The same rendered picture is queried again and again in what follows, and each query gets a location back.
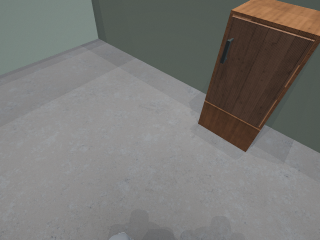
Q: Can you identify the handle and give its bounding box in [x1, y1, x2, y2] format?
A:
[220, 38, 234, 64]

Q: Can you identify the cupboard door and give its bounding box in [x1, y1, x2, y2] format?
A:
[207, 16, 315, 128]

